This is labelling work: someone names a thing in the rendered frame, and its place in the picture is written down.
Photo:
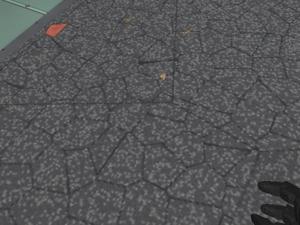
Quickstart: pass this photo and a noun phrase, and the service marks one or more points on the right robot hand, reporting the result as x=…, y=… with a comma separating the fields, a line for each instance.
x=287, y=192

